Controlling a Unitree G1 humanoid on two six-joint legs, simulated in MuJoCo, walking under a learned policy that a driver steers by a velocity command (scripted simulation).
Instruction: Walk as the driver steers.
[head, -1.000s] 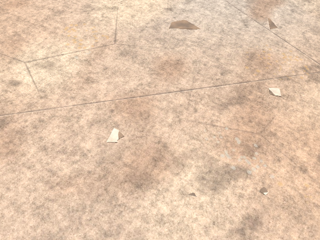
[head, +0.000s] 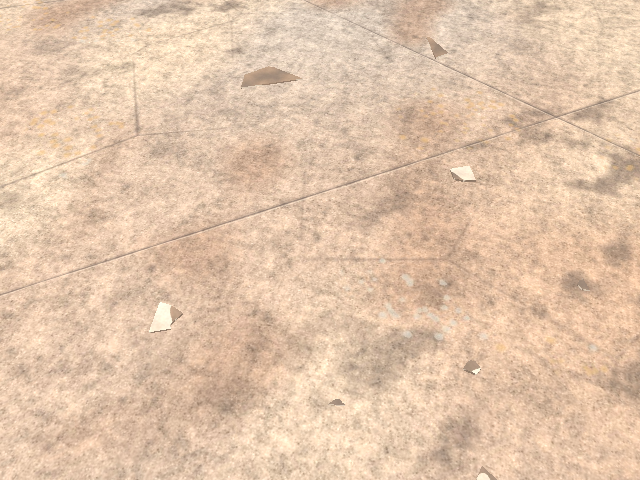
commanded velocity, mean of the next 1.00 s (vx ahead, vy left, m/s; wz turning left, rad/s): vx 0.22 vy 0.00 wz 0.00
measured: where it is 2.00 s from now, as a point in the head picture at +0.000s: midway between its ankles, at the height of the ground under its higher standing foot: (314, 364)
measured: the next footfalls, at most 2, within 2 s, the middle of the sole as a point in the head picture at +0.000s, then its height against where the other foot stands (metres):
left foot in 1.02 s outside the picture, level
right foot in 1.58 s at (383, 386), level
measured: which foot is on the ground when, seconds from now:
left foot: down 0.00-0.64, up 0.66-1.00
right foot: down 0.00-1.00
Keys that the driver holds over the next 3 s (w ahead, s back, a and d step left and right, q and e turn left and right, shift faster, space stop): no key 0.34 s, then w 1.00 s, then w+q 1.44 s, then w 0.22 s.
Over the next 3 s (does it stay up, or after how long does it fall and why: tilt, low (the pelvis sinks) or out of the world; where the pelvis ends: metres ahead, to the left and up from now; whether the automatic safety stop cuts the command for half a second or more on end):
stays up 1.23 0.31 0.00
